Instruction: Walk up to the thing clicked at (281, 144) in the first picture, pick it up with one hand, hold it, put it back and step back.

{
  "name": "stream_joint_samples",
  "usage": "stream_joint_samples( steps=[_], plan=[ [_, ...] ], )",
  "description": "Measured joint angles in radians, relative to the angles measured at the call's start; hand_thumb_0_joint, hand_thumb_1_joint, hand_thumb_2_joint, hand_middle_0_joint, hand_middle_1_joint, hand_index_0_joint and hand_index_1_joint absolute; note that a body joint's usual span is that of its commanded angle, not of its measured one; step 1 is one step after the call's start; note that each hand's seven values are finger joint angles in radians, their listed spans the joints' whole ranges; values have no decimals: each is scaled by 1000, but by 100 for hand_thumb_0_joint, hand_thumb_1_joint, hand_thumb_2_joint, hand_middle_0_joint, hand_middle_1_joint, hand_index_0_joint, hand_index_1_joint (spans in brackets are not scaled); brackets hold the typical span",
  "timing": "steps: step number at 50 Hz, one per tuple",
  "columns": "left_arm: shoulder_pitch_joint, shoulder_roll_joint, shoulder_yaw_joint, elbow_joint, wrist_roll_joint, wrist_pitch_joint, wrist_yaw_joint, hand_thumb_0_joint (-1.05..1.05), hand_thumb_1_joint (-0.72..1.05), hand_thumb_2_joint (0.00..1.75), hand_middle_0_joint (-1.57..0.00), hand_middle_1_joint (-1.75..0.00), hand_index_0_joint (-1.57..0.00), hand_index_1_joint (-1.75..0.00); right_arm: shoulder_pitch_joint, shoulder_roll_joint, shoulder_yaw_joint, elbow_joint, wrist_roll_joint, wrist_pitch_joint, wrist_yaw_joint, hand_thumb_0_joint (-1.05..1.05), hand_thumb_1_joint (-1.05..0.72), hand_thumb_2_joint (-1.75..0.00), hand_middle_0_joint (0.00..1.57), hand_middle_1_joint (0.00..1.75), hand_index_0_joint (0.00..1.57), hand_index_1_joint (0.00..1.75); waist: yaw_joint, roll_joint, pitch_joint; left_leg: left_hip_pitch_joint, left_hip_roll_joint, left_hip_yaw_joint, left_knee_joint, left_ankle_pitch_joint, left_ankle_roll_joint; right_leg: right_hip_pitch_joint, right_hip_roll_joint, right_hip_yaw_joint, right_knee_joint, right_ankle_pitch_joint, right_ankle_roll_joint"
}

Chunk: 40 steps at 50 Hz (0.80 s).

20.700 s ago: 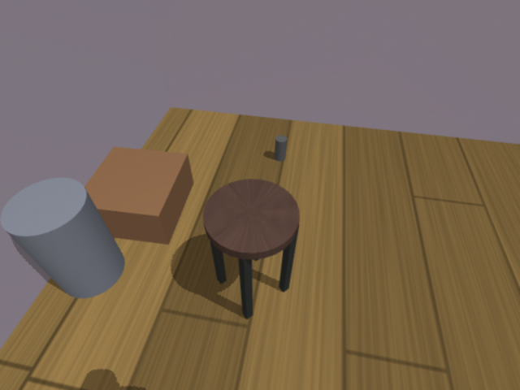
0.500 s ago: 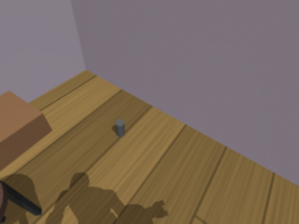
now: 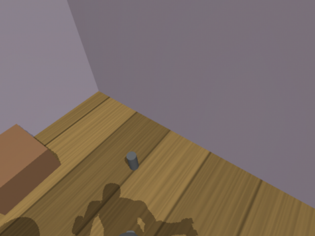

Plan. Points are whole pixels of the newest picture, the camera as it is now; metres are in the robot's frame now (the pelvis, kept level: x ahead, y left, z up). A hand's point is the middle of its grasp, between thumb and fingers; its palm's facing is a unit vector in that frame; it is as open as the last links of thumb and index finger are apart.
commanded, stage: walk up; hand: left
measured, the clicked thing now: (132, 161) +0.73 +0.23 -0.70
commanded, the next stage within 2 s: none
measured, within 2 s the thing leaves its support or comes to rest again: neither
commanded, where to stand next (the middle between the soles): +0.38 +0.02 m, yaw +0 degrees
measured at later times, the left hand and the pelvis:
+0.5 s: hand (75, 211) +0.24 +0.28 -0.14, palm faces -0.07 -0.93 -0.37, open 7.4 cm; pelvis +0.18 +0.01 -0.01, yaw +0 degrees
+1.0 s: hand (78, 186) +0.33 +0.31 -0.17, palm faces -0.01 -0.91 -0.41, open 7.4 cm; pelvis +0.30 +0.02 -0.03, yaw +1 degrees
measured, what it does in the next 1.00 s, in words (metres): walks ahead: left foot, then right foot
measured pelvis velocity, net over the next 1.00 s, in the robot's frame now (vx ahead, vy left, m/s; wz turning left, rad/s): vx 0.30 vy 0.02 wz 0.02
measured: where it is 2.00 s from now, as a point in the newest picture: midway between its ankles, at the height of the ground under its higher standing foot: (162, 220)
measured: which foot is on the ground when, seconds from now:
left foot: up 0.00-0.14, down 0.16-0.54, up 0.56-0.90, down 0.92-1.00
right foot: down 0.00-0.18, up 0.20-0.52, down 0.54-0.94, up 0.96-1.00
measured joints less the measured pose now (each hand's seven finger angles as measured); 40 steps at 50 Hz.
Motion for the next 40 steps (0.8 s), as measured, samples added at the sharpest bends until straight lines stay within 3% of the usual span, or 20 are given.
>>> stream_joint_samples(
  steps=[4,8,10,13,15,21,25,27,28,30,34,40],
  plan=[
    [31,17,3,0,3,5,-2,1,90,89,-21,-30,-21,-30,-16,7,-5,-2,-6,-1,11,1,-90,-90,20,30,20,30,14,-20,3,14,12,20,-171,84,3,50,3,-12,7,-54,15],
    [67,35,1,12,4,20,-2,1,90,89,-21,-30,-21,-30,-23,6,-10,-12,-8,-14,14,1,-90,-90,21,30,20,30,19,-45,-12,92,-9,51,-277,104,22,71,-10,-16,93,-160,39],
    [68,40,0,28,2,33,5,1,90,89,-21,-30,-21,-30,-34,10,-15,-24,-14,-31,2,1,-90,-90,21,30,20,30,12,-80,-3,100,-37,70,-236,111,20,23,-39,19,260,-211,22],
    [48,35,-11,53,-4,51,17,1,91,89,-21,-30,-21,-30,-36,20,-11,-51,4,-43,-11,1,-90,-90,21,30,20,30,-8,-90,9,128,-40,74,-211,56,25,-112,0,95,556,-224,3],
    [36,39,-13,57,-8,49,17,1,91,89,-21,-30,-21,-30,-27,32,-1,-60,10,-44,-19,1,-90,-90,21,30,20,30,-14,-107,15,171,-45,82,-248,54,24,-184,-1,115,614,-186,-1],
    [7,31,-5,46,-2,43,-5,1,91,89,-21,-30,-21,-30,13,25,11,-63,2,-35,-19,1,-90,-90,21,30,21,30,-29,-101,21,263,-43,94,-309,25,22,-281,-62,101,395,-103,28],
    [-3,26,3,52,2,33,-16,1,91,89,-21,-30,-21,-30,40,3,6,-57,0,-17,-9,1,-90,-90,21,30,21,30,-45,-64,10,289,-26,87,-278,-37,15,-254,-63,83,230,-10,31],
    [8,36,10,48,5,18,-14,1,91,89,-21,-30,-21,-30,55,-6,4,-53,0,-2,-7,1,-90,-90,21,30,21,30,-46,-47,-4,280,-12,78,-207,-101,16,-200,-45,70,155,26,29],
    [9,34,17,47,8,8,-6,1,91,89,-21,-30,-21,-30,57,-11,1,-47,0,5,-9,1,-90,-90,21,30,21,30,-41,-26,-3,259,4,61,-133,-136,31,-195,-28,60,169,36,32],
    [11,28,18,39,7,-5,9,1,91,89,-21,-30,-21,-30,46,-12,0,-24,-1,25,-19,1,-90,-90,21,30,20,30,-28,-2,1,186,-20,5,60,-183,36,-189,-17,47,212,-5,30],
    [23,7,0,28,-4,-9,24,1,90,89,-21,-30,-21,-30,18,-19,-1,-5,4,35,-20,1,-90,-90,20,30,20,30,-6,31,12,55,-44,-15,209,-123,25,-115,-15,34,142,-10,25],
    [62,17,-9,19,1,-7,41,1,90,89,-21,-30,-21,-30,-26,-9,-9,-19,-7,42,-7,1,-90,-90,20,30,20,30,13,22,28,-24,-4,-12,43,-29,2,-40,-24,35,76,-21,37]
  ],
)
